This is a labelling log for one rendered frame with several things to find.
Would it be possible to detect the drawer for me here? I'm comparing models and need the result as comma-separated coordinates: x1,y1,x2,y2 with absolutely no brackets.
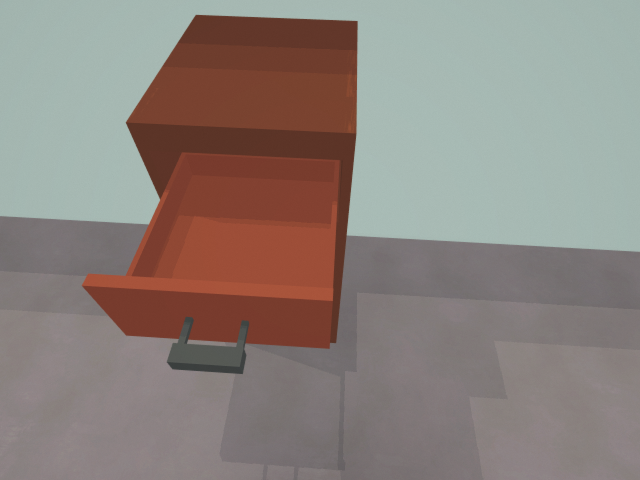
82,152,340,349

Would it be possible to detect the handle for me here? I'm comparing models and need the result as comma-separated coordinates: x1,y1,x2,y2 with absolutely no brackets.
167,317,249,374

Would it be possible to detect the cabinet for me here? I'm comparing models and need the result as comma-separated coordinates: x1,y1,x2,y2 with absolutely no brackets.
126,15,358,343

